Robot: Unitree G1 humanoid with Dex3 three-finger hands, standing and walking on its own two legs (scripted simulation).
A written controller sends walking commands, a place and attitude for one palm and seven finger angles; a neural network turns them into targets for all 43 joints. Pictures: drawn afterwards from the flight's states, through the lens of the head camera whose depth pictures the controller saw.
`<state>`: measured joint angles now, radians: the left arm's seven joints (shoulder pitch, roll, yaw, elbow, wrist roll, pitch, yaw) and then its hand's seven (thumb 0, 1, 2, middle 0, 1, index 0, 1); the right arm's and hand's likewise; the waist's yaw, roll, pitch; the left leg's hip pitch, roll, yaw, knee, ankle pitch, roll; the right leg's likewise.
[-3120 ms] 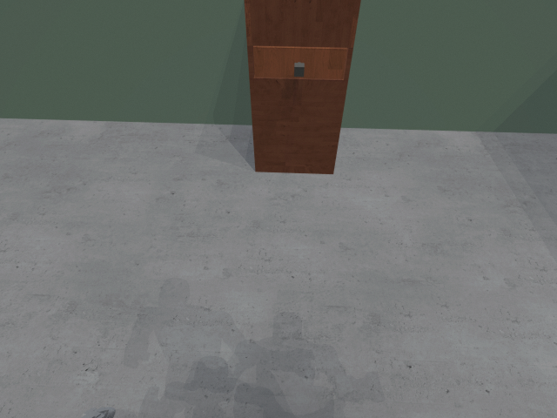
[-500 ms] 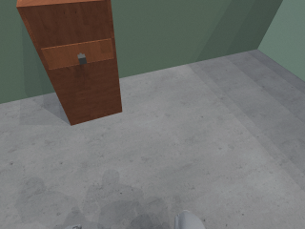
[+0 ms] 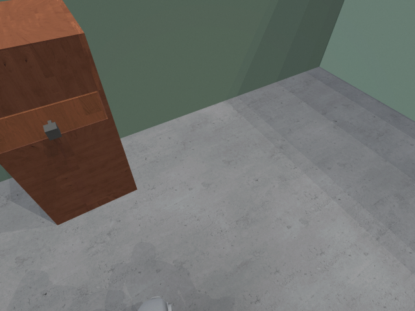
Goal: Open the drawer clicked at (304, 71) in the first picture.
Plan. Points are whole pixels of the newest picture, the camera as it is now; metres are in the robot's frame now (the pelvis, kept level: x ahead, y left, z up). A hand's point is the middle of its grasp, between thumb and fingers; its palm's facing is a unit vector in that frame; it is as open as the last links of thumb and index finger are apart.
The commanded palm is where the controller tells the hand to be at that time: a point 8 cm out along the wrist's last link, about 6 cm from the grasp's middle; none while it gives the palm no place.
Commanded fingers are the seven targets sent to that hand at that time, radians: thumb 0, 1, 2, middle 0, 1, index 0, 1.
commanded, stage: walk to a spot facing it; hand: left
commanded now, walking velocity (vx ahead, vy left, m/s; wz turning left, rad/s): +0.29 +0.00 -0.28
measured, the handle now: (51, 127) +0.72 +0.59 -0.15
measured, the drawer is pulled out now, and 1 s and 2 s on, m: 0.00 0.00 0.00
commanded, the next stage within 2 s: turn to face it in 0.22 s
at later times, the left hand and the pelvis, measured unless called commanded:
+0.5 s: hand (130, 266) +0.25 +0.20 -0.17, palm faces -0.13 -0.97 -0.19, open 7.3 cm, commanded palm none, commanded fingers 0.00 0.90 0.90 -0.20 -0.30 -0.20 -0.30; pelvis +0.16 +0.03 +0.00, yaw -8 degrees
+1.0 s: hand (104, 274) +0.24 +0.26 -0.18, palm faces +0.17 -0.96 -0.22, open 7.3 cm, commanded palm none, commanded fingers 0.00 0.90 0.90 -0.20 -0.30 -0.20 -0.30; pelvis +0.18 +0.05 -0.01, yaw +8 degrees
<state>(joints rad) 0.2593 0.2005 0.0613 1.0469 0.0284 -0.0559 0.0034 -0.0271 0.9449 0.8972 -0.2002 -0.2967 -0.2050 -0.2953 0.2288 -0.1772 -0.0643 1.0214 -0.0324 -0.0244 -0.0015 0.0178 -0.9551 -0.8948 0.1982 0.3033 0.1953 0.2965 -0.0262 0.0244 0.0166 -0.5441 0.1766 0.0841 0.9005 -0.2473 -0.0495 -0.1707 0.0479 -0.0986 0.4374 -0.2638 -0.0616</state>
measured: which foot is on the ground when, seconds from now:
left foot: up 0.00-0.10, down 0.12-0.56, up 0.58-0.84, down 0.86-1.00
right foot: down 0.00-0.14, up 0.16-0.52, down 0.54-0.86, up 0.88-1.00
